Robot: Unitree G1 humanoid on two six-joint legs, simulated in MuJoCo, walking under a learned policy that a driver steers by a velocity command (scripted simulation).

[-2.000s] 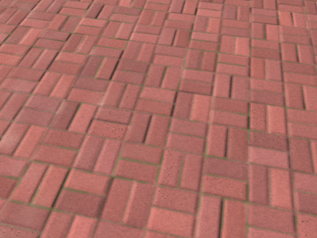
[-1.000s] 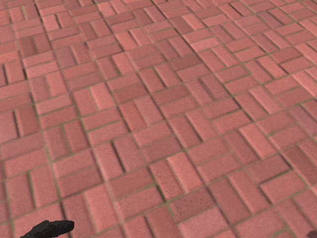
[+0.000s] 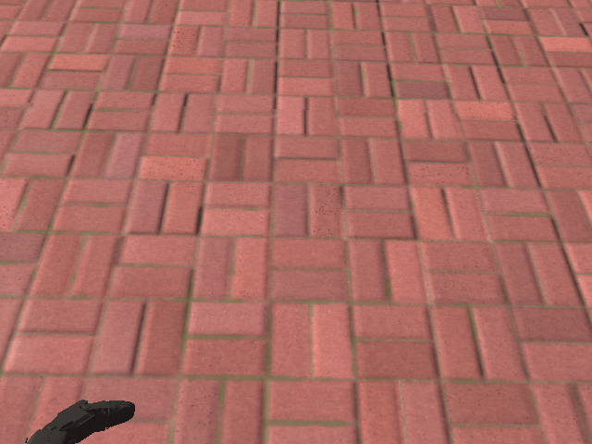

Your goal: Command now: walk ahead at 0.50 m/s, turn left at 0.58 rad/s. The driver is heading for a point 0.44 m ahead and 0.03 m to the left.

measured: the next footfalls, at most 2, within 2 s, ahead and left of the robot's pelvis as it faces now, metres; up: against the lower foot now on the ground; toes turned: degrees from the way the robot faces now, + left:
right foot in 0.08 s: +0.23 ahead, -0.14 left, +0.00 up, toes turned +7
left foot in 0.58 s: +0.43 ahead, +0.17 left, +0.00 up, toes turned +19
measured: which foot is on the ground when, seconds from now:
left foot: down 0.00-0.10, up 0.12-0.56, down 0.58-1.00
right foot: up 0.00-0.06, down 0.08-0.58, up 0.60-0.90, down 0.92-1.00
